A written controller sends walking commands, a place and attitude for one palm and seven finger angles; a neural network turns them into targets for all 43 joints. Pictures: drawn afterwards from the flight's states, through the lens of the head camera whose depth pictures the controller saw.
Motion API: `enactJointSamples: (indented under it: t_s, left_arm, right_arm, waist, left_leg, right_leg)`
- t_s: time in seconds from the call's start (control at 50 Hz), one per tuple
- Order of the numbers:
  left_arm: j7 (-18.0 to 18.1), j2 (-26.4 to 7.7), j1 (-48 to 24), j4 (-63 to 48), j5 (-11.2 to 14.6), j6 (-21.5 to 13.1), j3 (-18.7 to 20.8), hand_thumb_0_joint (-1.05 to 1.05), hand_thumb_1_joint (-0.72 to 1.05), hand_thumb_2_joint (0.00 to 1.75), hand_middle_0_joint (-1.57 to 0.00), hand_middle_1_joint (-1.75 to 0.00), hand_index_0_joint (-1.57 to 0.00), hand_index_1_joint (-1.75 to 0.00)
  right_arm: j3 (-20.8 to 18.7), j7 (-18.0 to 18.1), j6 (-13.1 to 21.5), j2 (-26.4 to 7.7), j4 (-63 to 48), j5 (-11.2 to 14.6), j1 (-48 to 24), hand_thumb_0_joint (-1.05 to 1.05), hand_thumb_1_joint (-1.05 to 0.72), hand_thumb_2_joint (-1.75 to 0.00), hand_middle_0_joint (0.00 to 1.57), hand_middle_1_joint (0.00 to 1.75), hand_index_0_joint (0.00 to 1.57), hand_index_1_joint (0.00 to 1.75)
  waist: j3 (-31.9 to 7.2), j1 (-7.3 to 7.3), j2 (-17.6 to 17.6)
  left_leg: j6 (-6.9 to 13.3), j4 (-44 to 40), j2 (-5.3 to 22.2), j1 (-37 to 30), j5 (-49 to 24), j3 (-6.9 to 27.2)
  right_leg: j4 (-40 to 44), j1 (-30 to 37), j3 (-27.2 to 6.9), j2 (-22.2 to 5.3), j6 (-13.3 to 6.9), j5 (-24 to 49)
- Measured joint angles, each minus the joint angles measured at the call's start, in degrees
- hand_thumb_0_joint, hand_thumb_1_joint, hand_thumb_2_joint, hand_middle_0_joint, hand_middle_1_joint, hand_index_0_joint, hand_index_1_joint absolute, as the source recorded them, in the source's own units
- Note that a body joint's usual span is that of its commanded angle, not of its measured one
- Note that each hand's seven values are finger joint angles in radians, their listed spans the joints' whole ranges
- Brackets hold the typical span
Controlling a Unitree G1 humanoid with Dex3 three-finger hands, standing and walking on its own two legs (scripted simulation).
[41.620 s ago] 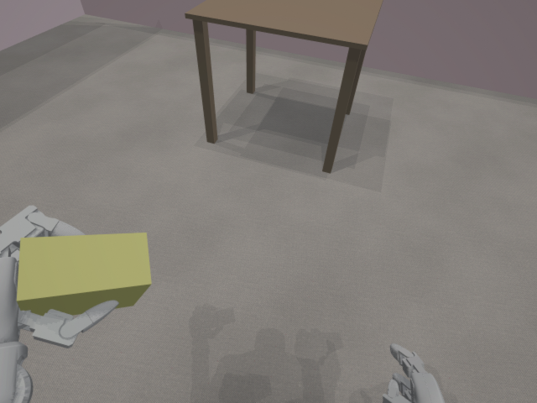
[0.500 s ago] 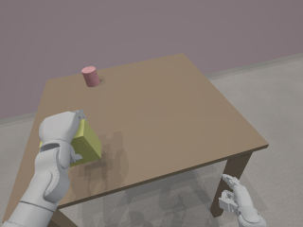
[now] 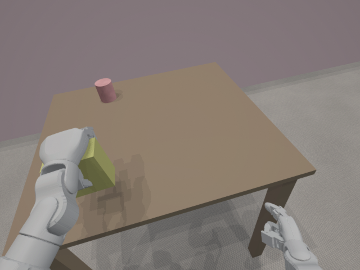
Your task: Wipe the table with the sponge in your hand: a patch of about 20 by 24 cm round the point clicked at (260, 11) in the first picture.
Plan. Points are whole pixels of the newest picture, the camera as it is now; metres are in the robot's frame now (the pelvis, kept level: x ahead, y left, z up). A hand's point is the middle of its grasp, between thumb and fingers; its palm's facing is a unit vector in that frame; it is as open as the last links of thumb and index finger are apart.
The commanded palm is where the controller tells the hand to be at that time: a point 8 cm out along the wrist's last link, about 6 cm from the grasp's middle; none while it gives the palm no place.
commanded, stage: bring the sponge back beside the body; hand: left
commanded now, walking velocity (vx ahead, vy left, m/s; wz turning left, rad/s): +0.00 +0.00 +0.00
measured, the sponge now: (85, 174) +0.27 +0.28 +0.09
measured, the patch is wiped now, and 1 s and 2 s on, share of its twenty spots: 1.00 1.00 1.00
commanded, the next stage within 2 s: step back with the hand held close in 1.50 s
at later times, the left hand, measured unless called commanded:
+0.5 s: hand (66, 180) +0.23 +0.29 +0.12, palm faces +0.08 -0.12 -0.99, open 10.0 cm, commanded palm +0.20 +0.28 +0.20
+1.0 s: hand (54, 200) +0.19 +0.29 +0.11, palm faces +0.07 -0.13 -0.99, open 10.0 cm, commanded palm +0.16 +0.29 +0.19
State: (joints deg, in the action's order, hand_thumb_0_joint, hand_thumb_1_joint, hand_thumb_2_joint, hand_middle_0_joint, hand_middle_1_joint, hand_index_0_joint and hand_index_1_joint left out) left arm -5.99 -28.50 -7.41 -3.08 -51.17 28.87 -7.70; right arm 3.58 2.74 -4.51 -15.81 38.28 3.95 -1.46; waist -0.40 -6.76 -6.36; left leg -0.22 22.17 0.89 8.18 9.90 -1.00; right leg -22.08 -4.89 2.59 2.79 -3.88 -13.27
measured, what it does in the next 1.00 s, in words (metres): stands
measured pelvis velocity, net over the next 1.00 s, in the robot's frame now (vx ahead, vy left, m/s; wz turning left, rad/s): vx -0.01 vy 0.01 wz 0.00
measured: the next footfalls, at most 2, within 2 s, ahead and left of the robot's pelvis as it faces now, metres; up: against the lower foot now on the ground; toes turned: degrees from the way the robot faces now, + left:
none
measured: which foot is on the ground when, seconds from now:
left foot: down 0.00-1.00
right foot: down 0.00-1.00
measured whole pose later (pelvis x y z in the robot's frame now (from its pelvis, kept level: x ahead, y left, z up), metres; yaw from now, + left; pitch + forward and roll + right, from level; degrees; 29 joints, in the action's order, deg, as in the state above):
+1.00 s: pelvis -0.01 +0.01 +0.00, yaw +0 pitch -6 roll +0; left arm -2.9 -30.0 13.5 -18.5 -48.6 23.2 -2.0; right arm 3.1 2.9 -2.4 -15.1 37.8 2.4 -0.1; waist 0.6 -8.4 -6.6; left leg 0.4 24.4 0.7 8.0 10.8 -1.0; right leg -22.9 -4.1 2.3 2.7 -3.2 -13.3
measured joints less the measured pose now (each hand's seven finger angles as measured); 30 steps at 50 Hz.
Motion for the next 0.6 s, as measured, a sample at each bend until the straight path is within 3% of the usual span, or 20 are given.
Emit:
enactJointSamples:
  t_s: [0.12, 0.32, 0.6]
  left_arm:
    - [0.51, -0.35, 4.13, -3.55, 0.72, -2.48, 1.38, 0.00, -0.49, 1.05, -0.73, -1.35, -0.74, -1.34]
    - [1.76, -0.68, 8.94, -7.31, 1.64, -2.96, 3.64, 0.00, -0.49, 1.05, -0.73, -1.35, -0.74, -1.34]
    - [2.13, -0.57, 11.58, -8.88, 1.58, -4.12, 3.13, 0.00, -0.49, 1.05, -0.73, -1.35, -0.75, -1.34]
  right_arm:
    - [-0.42, -0.01, 0.51, -0.07, -0.09, -0.45, 0.99, 0.02, -0.90, -0.90, 0.20, 0.30, 0.20, 0.30]
    - [-0.82, -0.32, 1.08, 0.13, 0.04, -0.71, 1.32, 0.02, -0.90, -0.90, 0.20, 0.30, 0.20, 0.30]
    - [-0.35, 0.36, 1.92, 0.70, -0.29, -0.93, 0.01, 0.02, -0.90, -0.90, 0.20, 0.30, 0.20, 0.30]
  waist:
    - [0.18, -0.08, -0.16]
    - [0.22, -0.39, -0.30]
    - [0.72, -1.35, -0.31]
  left_leg:
    - [-0.02, 0.48, 0.17, -0.11, 0.49, -0.33]
    - [0.01, 1.03, 0.19, -0.23, 0.88, -0.47]
    - [0.25, 1.23, -0.14, -0.33, 0.40, 0.15]
  right_leg:
    - [-0.36, 0.03, -0.37, 0.15, -0.01, -0.28]
    - [-0.79, 0.16, -0.55, 0.16, 0.06, -0.53]
    - [-0.50, 0.71, 0.03, -0.11, 0.33, -0.05]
